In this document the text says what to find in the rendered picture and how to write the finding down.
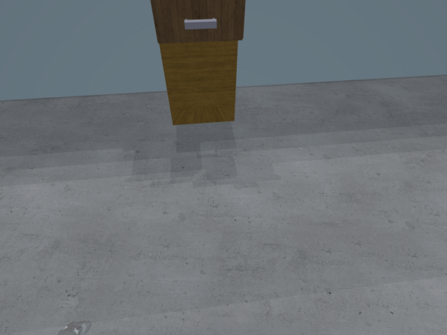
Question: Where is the cabinet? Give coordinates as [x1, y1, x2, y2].
[159, 40, 238, 125]

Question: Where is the drawer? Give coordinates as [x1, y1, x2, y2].
[150, 0, 246, 44]

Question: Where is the robot left hand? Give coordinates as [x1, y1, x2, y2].
[56, 320, 91, 335]

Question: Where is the handle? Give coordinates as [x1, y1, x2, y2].
[184, 18, 217, 29]

